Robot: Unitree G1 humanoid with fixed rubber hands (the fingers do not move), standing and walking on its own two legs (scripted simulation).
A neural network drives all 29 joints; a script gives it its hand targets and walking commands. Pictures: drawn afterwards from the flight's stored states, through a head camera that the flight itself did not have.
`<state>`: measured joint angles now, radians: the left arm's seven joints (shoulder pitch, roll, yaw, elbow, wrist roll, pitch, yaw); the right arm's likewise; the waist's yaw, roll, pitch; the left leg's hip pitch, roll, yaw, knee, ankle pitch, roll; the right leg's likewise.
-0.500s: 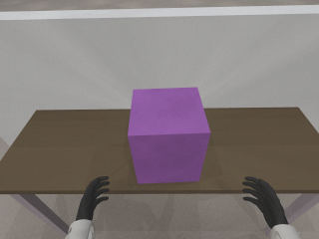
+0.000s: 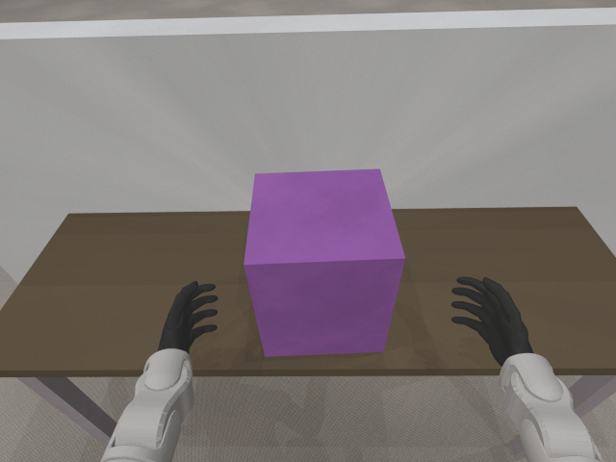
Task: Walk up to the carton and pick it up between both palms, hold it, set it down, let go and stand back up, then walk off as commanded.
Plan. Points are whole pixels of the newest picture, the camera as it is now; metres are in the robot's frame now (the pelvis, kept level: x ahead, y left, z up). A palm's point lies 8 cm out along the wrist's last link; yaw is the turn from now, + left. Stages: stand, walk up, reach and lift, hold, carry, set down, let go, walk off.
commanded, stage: reach and lift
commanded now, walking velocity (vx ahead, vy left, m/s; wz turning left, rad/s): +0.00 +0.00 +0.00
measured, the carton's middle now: (320, 265) +0.45 +0.01 -0.01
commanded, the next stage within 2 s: none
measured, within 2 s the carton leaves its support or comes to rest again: neither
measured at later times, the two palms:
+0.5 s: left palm (180, 259) +0.36 +0.19 +0.11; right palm (486, 253) +0.37 -0.21 +0.11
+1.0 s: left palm (182, 207) +0.42 +0.20 +0.15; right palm (470, 193) +0.44 -0.20 +0.15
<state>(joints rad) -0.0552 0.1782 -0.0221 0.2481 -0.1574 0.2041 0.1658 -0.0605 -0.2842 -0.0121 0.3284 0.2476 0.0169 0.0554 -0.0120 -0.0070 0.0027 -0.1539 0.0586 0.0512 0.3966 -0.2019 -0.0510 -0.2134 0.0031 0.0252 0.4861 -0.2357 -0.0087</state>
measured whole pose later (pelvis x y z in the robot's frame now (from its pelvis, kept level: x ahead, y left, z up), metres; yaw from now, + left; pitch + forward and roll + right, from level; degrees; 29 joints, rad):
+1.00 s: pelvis +0.01 +0.00 +0.00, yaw +0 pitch +3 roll +1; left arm -0.78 0.24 0.13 0.64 -0.16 0.43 0.13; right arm -0.85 -0.33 0.00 0.82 0.29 0.24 0.01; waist 0.01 -0.01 -0.03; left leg -0.24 0.06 0.05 0.38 -0.20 -0.06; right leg -0.30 0.00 0.03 0.48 -0.23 -0.01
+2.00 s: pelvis +0.02 +0.01 -0.01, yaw -1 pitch +24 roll +0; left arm -0.87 0.17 -0.02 1.34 -0.21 -0.35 0.10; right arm -0.95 -0.33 0.17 1.32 0.36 -0.32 0.03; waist 0.02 0.01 -0.24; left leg -0.70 0.08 0.05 0.49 -0.20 -0.05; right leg -0.71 0.02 0.03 0.48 -0.18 -0.01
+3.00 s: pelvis +0.01 +0.01 -0.01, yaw -1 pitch +20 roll +0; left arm -0.88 0.03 0.39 1.34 0.10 -0.46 0.12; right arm -0.95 -0.10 -0.45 1.31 -0.25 -0.39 -0.03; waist 0.03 0.02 -0.16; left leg -0.64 0.08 0.05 0.50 -0.20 -0.05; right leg -0.65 0.02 0.03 0.48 -0.18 -0.01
